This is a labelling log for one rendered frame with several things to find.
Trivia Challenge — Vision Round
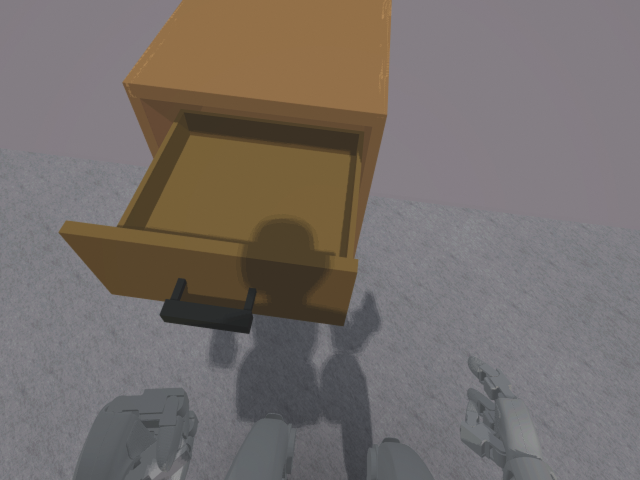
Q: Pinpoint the cabinet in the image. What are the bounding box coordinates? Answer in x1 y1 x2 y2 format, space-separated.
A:
122 0 392 259

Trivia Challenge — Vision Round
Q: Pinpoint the robot thigh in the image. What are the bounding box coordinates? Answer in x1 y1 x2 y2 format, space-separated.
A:
224 418 296 480
367 442 435 480

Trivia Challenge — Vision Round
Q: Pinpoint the drawer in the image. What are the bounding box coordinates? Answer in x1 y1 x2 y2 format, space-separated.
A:
58 109 364 326

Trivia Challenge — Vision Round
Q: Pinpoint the left robot thigh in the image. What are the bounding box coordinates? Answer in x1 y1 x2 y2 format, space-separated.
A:
224 418 296 480

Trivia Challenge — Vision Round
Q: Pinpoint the robot left hand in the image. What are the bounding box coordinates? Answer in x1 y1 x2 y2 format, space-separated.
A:
72 388 199 480

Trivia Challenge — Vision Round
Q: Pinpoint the handle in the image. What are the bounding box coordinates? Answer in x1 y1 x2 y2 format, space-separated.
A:
160 278 257 334

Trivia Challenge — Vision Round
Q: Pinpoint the right robot thigh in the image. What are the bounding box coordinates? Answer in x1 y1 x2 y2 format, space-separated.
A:
367 442 435 480

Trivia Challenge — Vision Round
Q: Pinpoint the robot right hand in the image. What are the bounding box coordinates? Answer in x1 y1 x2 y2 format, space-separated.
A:
461 356 543 471

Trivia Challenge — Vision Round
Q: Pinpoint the right robot forearm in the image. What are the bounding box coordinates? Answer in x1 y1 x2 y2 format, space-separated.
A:
503 457 557 480

